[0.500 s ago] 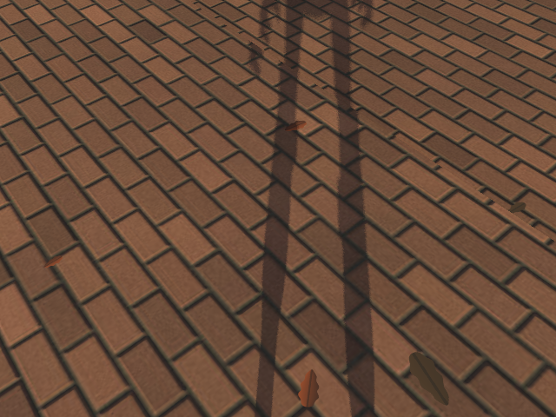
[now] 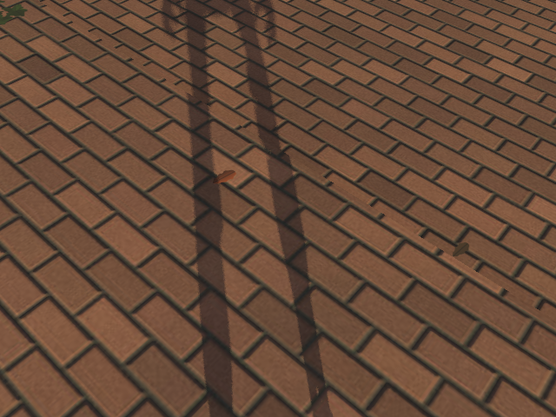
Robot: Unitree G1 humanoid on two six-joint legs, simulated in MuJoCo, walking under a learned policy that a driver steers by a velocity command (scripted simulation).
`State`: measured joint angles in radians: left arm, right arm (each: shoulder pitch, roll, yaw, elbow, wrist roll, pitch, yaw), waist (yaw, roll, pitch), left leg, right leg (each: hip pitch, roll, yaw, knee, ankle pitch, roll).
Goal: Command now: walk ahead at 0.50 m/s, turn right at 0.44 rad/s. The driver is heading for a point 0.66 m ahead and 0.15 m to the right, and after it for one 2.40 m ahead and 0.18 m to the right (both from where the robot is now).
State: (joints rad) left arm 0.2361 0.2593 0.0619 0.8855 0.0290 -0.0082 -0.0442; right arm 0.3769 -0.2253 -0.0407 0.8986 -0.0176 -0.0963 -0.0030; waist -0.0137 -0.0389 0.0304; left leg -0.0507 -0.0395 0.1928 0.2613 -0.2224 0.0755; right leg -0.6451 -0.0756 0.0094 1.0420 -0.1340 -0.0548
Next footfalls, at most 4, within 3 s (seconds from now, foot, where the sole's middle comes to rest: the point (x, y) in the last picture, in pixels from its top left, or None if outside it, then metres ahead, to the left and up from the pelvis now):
0.26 right None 0.29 -0.10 -0.78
0.78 left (298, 360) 0.64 -0.05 -0.78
1.28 right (393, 305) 0.80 -0.32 -0.78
1.82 left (315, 222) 1.09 -0.12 -0.78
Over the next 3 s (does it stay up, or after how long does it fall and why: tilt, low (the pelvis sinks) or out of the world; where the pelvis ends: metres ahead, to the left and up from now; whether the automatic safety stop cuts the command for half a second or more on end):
stays up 1.65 -0.12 -0.16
